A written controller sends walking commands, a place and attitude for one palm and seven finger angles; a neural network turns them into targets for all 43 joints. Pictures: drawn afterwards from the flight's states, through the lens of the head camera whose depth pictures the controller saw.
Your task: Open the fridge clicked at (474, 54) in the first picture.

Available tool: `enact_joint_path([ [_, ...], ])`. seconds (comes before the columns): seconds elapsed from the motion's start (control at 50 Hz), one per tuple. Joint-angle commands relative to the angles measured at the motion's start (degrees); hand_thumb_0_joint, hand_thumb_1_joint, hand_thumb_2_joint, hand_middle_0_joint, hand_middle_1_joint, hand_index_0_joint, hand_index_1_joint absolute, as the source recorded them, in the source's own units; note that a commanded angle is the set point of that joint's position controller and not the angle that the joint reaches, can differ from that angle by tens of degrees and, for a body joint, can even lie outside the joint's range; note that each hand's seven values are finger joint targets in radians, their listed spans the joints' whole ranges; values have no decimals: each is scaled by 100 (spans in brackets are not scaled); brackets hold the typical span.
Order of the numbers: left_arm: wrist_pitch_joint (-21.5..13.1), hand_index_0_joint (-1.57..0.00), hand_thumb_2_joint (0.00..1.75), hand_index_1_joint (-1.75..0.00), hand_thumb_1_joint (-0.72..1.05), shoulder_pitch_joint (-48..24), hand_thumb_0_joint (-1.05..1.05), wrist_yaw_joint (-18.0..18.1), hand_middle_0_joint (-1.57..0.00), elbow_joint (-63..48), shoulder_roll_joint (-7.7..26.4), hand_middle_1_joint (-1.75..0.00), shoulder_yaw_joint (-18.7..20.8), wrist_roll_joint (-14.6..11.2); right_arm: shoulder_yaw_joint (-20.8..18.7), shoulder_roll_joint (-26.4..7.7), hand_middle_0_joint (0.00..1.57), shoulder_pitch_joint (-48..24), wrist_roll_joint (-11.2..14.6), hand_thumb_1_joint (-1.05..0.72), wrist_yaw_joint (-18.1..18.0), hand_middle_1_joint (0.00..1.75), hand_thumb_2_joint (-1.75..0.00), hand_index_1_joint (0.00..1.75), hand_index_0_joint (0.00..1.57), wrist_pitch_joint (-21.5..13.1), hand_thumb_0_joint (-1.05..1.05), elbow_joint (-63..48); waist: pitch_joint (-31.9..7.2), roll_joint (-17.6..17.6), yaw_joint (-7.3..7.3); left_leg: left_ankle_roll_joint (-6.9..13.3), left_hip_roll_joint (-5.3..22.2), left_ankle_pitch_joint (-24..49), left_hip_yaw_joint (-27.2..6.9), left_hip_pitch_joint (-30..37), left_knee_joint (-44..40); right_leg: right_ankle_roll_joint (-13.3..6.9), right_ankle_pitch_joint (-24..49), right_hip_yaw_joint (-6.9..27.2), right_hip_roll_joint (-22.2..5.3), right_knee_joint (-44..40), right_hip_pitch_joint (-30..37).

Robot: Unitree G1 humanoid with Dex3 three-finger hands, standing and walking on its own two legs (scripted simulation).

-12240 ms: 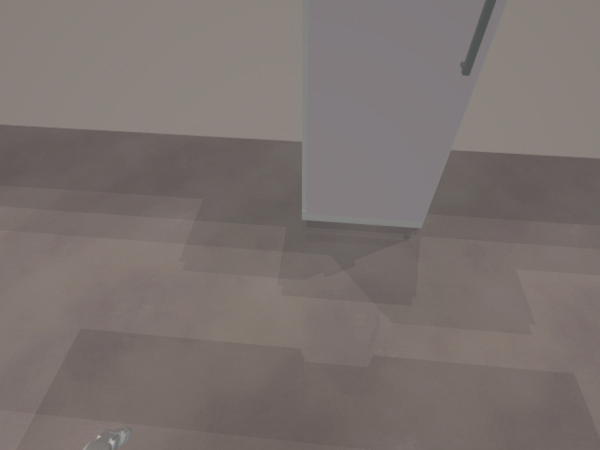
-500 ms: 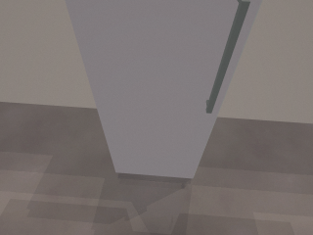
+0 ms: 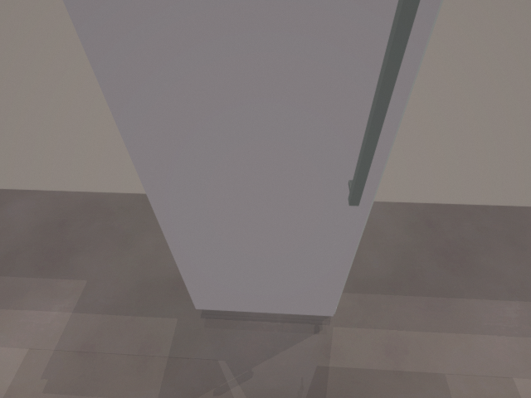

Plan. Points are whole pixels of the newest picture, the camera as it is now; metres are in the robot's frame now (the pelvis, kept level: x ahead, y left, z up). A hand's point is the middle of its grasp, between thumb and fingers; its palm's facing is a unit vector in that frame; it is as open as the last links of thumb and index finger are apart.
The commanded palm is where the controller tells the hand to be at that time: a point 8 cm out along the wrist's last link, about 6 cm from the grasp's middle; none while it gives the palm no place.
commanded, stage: come to a stop and stand still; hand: right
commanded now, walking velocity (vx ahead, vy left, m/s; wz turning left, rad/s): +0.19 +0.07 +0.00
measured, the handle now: (372, 117) +0.49 -0.15 +0.19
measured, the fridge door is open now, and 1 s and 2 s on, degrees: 0 0 0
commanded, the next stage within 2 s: none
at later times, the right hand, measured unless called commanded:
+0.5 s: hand out of the picture +0.17 -0.15 -0.17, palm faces +0.03 +0.97 -0.24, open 7.3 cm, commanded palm none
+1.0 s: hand out of the picture +0.01 -0.21 -0.16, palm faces +0.04 +0.97 -0.23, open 7.4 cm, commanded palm none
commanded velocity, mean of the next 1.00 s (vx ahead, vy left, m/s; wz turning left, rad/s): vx -0.06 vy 0.02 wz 0.00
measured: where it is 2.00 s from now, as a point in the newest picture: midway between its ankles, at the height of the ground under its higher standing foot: outside the picture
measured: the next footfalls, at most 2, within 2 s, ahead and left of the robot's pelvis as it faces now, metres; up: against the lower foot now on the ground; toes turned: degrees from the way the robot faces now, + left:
left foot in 0.32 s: +0.20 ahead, +0.13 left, +0.00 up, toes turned +5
right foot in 0.72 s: +0.06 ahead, -0.12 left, +0.00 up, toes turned -3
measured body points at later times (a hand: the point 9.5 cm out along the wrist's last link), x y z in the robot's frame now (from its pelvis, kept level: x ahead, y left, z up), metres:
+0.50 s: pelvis +0.07 +0.03 +0.00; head +0.13 +0.04 +0.44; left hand +0.07 +0.27 -0.16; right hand +0.17 -0.20 -0.15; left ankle +0.16 +0.13 -0.73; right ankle -0.01 -0.09 -0.65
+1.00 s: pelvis +0.04 +0.00 +0.02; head +0.06 -0.02 +0.47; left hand +0.06 +0.22 -0.13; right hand +0.01 -0.26 -0.14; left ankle +0.01 +0.12 -0.70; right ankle +0.02 -0.12 -0.73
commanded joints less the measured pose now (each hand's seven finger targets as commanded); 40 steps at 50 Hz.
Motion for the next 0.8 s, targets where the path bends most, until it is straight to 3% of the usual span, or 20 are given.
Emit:
enact_joint_path([
  [0.0,-292,-20,90,-30,90,1707,0,160,-20,189,1018,-30,304,28,-74,-386,20,-173,33,-90,-61,30,-90,30,20,-114,0,-424,266,-1536,783,105,116,1763,332,-2272,2373,-720,3807,1595,-1333,-1246,1935],
  [0.02,-257,-20,90,-30,90,2248,0,230,-20,457,1032,-30,260,31,-16,-363,20,-659,7,-90,-91,30,-90,30,20,-158,0,-614,609,-1796,894,19,-28,-823,220,-3486,3334,-980,6096,2177,-1928,-1466,2451],
  [0.04,-215,-20,90,-30,90,2264,0,261,-20,510,838,-30,157,21,-93,-519,20,-795,-25,-90,-135,30,-90,30,20,-120,0,-615,930,-1440,792,77,221,-882,-126,-3615,3677,-1022,6856,1832,-1989,-1291,2152],
  [0.06,-220,-20,90,-30,90,1953,0,297,-20,350,650,-30,120,25,-131,-444,20,-757,-30,-90,-116,30,-90,30,20,-67,0,-608,1069,-807,656,64,389,-622,-220,-3446,3665,-973,6744,1527,-1952,-1330,1662],
  [0.1,-226,-20,90,-30,90,1355,0,332,-20,87,620,-30,102,24,-119,-161,20,-703,-34,-90,-69,30,-90,30,20,31,0,-603,1249,-548,373,-35,537,-170,-115,-3101,3362,-769,6078,1058,-1607,-1533,966],
  [0.18,-233,-20,90,-30,90,569,0,355,-20,-195,671,-30,149,-21,-125,-150,20,-562,12,-90,-31,30,-90,30,20,193,0,-693,922,-902,48,-98,426,1064,258,-1999,1760,-471,5881,304,-1035,-1455,412],
  [0.24,-140,-20,90,-30,90,448,0,336,-20,-234,838,-30,302,-49,-203,-413,20,-365,-3,-90,-56,30,-90,30,20,175,0,-742,661,-864,-92,-36,257,1565,453,-1187,889,-469,5759,355,-1073,-882,358],
  [0.28,-65,-20,90,-30,90,580,0,307,-20,-277,780,-30,382,-70,-283,-695,20,29,-42,-90,-85,30,-90,30,20,68,0,-705,266,-428,-279,36,466,3220,290,-300,58,-222,4525,294,-811,78,122],
  [0.3,-28,-20,90,-30,90,912,0,244,-20,-238,561,-30,393,-103,-359,-1070,20,218,-81,-90,-144,30,-90,30,20,-14,0,-678,-394,524,-278,435,1392,5560,-796,455,55,-6,2504,44,-188,1404,-351],
  [0.32,14,-20,90,-30,90,1170,0,212,-20,-268,351,-30,416,-169,-410,-1367,20,273,-33,-90,-173,30,-90,30,20,-63,0,-668,-1057,1219,-188,1186,2567,7379,-1824,746,-237,96,-921,103,458,2862,-561],
  [0.34,92,-20,90,-30,90,856,0,246,-20,-388,347,-30,407,-187,-363,-1233,20,10,33,-90,-210,30,-90,30,20,-57,0,-754,-879,861,-158,1460,2663,7266,-1694,271,-413,-2,-1307,624,314,3241,-503],
  [0.4,231,-20,90,-30,90,276,0,186,-20,-486,232,-30,408,-92,-326,-1063,20,-1001,-28,-90,-300,30,-90,30,20,112,0,-1030,-49,518,-23,1330,2324,4996,-1344,-881,-676,55,-955,777,48,3475,-965],
  [0.44,294,-20,90,-30,90,302,0,136,-20,-520,219,-30,404,-42,-331,-1090,20,-1187,-61,-90,-321,30,-90,30,20,134,0,-1095,-218,199,83,1137,2172,4636,-1038,-958,-672,105,-799,658,92,2918,-866],
  [0.56,305,-20,90,-30,90,51,0,41,-20,-829,361,-30,398,9,-364,-1237,20,-1265,-121,-90,-252,30,-90,30,20,184,0,-1252,-387,821,28,1001,2008,2705,-1181,-1151,-1023,165,-404,422,135,1888,-742],
  [0.64,146,-20,90,-30,90,335,0,14,-20,-836,410,-30,375,-33,-341,-1199,20,-1398,-102,-90,-182,30,-90,30,20,239,0,-1286,-415,870,246,589,1596,848,-1026,-1551,-1013,99,288,169,230,-169,206],
  [0.66,87,-20,90,-30,90,541,0,14,-20,-795,522,-30,379,-38,-316,-1077,20,-1436,-51,-90,-164,30,-90,30,20,262,0,-1321,-380,486,386,338,1348,117,-796,-1970,-711,76,643,333,155,-953,674],
  [0.7,2,-20,90,-30,90,-332,0,69,-20,-1177,1710,-30,571,72,-299,-950,20,-1691,40,-90,-99,30,-90,30,20,293,0,-1504,613,-1953,288,-216,194,-350,14,-2480,1077,-446,-1278,2690,-1531,-2914,-923],
  [0.72,-3,-20,90,-30,90,-1037,0,74,-20,-1382,1823,-30,523,104,-374,-1148,20,-1700,-5,-90,-60,30,-90,30,20,296,0,-1450,851,-1543,99,-188,321,-12,-409,-1771,1650,-683,-1921,2716,-1682,-3284,-2027],
  [0.74,-51,-20,90,-30,90,-1300,0,80,-20,-1380,1654,-30,459,124,-379,-1102,20,-1511,-65,-90,-39,30,-90,30,20,313,0,-1341,851,-1631,-56,-198,295,164,-471,-1734,2032,-669,-1710,2570,-1473,-3248,-2040],
  [0.78,-69,-20,90,-30,90,-1200,0,129,-20,-1279,1183,-30,333,72,-325,-762,20,-921,-67,-90,15,30,-90,30,20,340,0,-1009,702,-940,-178,-288,187,664,-529,-1958,2526,-520,-809,1900,-1138,-2828,-1383],
])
